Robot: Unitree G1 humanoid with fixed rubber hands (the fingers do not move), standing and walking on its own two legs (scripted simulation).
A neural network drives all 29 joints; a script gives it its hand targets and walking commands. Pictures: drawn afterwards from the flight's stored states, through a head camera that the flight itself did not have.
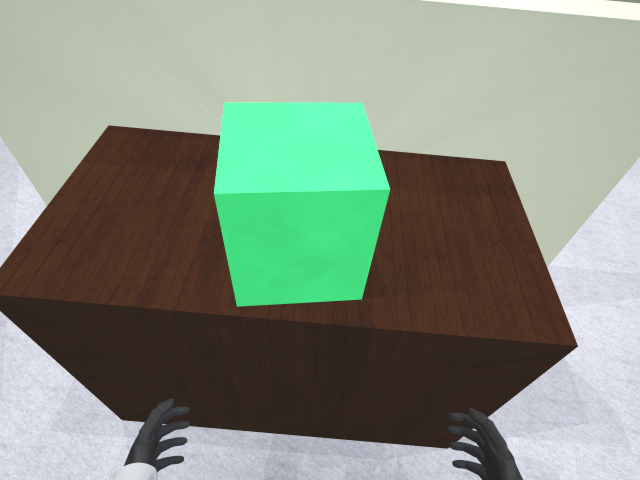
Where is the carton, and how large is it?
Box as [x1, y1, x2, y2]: [214, 103, 389, 306]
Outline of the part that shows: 224,103 214,196 237,306 361,299 389,192 389,187 362,103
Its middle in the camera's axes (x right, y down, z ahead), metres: -0.04 -0.06 +0.62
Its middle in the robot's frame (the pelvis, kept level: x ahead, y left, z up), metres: +0.50 +0.08 +0.04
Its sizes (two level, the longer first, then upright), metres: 0.210 0.200 0.250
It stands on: a pedestal, 0.69 m high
